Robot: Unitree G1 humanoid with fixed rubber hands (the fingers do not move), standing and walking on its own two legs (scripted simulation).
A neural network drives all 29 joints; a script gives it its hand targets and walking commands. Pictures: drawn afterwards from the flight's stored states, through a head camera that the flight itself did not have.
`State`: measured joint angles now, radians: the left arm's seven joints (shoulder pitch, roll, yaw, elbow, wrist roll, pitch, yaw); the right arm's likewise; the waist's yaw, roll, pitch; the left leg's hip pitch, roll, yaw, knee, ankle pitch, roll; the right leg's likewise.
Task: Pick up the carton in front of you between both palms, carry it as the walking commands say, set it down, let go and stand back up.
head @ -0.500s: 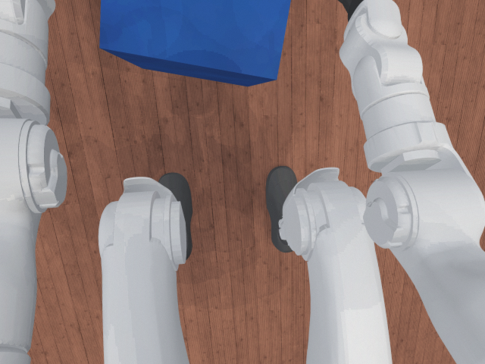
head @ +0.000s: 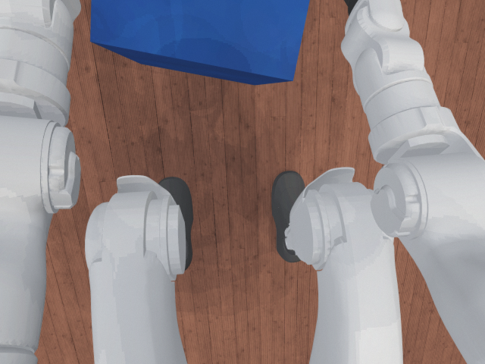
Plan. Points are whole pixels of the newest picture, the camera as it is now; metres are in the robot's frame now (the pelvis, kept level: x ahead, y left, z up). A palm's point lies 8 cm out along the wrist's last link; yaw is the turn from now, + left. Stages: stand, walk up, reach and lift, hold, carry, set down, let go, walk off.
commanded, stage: reach and lift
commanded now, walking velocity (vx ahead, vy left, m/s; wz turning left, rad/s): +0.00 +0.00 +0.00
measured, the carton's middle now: out of the picture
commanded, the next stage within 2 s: none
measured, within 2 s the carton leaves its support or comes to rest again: leaves its support in 0.52 s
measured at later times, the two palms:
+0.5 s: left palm out of the picture +0.56 +0.20 -0.17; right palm out of the picture +0.55 -0.10 -0.16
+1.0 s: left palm out of the picture +0.49 +0.20 +0.03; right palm out of the picture +0.50 -0.10 +0.03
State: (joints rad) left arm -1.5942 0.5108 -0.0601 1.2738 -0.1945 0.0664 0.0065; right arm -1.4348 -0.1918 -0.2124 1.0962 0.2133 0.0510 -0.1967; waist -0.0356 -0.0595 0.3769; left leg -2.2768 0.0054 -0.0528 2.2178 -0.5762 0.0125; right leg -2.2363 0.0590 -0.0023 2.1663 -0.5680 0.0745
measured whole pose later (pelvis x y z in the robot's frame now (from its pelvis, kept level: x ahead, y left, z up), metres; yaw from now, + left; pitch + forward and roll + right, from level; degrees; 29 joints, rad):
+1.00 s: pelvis -0.01 -0.02 +0.09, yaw +5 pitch +42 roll -3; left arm -1.25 0.18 0.36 0.94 0.24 0.38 -0.03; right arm -1.11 0.10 -0.62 0.69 -0.23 0.34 -0.15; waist -0.02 -0.03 -0.09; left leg -2.13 -0.07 -0.09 1.86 -0.46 -0.04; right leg -2.09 0.08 0.04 1.86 -0.50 0.06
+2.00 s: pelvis +0.08 -0.02 +0.34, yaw +7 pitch +18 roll +0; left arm -0.45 -0.09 0.30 0.56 0.22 0.40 0.01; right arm -0.44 0.17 -0.37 0.53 -0.21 0.35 -0.08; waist -0.01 -0.02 -0.17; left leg -0.89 -0.03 -0.07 0.94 -0.37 -0.02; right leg -0.87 0.04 0.08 0.95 -0.39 0.02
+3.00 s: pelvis +0.09 -0.01 +0.41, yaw +7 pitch -4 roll +0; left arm -0.29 -0.16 0.24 0.34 0.29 0.67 0.00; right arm -0.32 0.17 -0.29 0.36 -0.30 0.61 -0.01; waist 0.00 -0.01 0.01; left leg -0.15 -0.02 -0.07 0.42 -0.20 -0.01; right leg -0.14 0.02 0.09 0.44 -0.22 0.01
